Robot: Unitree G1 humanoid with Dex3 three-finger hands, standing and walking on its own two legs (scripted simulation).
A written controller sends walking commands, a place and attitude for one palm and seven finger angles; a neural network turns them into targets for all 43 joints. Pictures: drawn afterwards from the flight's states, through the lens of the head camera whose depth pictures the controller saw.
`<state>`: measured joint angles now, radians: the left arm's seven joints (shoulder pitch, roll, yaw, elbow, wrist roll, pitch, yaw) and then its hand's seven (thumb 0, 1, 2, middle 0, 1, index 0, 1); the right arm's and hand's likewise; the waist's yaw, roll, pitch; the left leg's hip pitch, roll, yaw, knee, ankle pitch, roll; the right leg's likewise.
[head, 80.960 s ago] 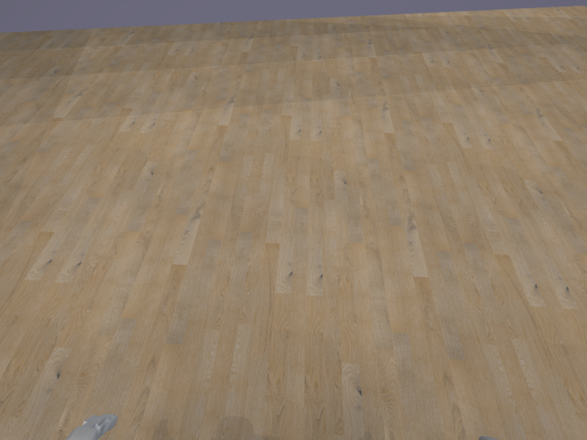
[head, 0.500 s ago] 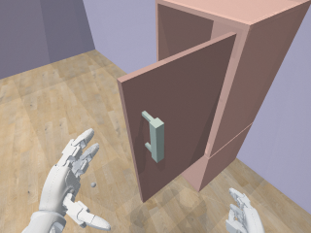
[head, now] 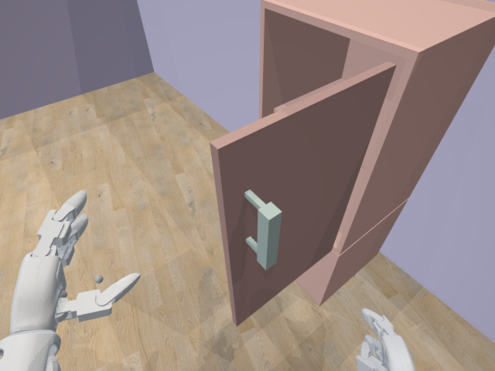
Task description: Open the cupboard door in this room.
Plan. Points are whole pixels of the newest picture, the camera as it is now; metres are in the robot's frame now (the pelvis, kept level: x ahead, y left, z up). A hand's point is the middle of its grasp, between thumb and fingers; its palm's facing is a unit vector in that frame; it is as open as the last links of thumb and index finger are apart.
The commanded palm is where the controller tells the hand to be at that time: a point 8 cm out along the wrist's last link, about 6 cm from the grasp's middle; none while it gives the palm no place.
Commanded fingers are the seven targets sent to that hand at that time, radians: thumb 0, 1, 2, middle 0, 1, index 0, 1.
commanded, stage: draw the hand back to the body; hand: left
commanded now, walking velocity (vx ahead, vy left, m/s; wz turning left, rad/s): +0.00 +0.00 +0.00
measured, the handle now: (259, 230) +0.32 +0.02 +0.08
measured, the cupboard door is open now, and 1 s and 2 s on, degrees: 90 90 90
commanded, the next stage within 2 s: step back with the hand held close in 0.64 s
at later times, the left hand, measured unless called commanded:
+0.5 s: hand (72, 262) +0.20 +0.25 +0.15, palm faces +0.42 -0.82 -0.37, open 7.6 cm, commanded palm +0.15 +0.29 +0.17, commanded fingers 0.00 0.90 0.90 -0.20 -0.30 -0.20 -0.30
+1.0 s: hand (78, 263) +0.20 +0.24 +0.15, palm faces +0.34 -0.82 -0.47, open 7.4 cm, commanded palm +0.14 +0.28 +0.18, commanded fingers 0.00 0.90 0.90 -0.20 -0.30 -0.20 -0.30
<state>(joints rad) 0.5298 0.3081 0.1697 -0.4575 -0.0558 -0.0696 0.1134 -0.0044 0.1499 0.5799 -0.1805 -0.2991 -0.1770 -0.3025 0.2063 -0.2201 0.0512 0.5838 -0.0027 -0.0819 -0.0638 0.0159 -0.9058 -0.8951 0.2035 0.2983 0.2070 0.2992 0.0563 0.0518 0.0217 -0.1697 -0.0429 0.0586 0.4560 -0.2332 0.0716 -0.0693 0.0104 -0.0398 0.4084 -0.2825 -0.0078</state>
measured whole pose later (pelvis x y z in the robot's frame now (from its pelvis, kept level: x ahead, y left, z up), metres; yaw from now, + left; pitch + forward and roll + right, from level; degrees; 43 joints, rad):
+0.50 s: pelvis +0.01 -0.01 +0.00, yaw +0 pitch -3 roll -1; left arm 0.48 0.34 0.31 -0.40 -0.07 -0.07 0.12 0.01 0.86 0.89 -0.21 -0.30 -0.20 -0.30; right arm 0.19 -0.23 0.02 0.62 0.01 -0.06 -0.06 0.02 -0.91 -0.90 0.20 0.30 0.21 0.30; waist 0.06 0.05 0.02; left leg -0.14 -0.03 0.06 0.42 -0.22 0.06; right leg -0.03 0.02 -0.04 0.36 -0.26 -0.02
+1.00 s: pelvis -0.01 -0.01 +0.00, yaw -2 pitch -1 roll -1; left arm 0.52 0.39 0.36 -0.42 -0.06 -0.12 0.11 0.01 0.90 0.90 -0.21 -0.30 -0.21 -0.30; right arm 0.16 -0.24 0.00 0.56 0.02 0.01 -0.07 0.01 -0.91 -0.89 0.20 0.30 0.21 0.30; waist 0.02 0.05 0.03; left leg -0.23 0.00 0.09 0.46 -0.22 0.06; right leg -0.13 0.05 -0.01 0.39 -0.24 -0.02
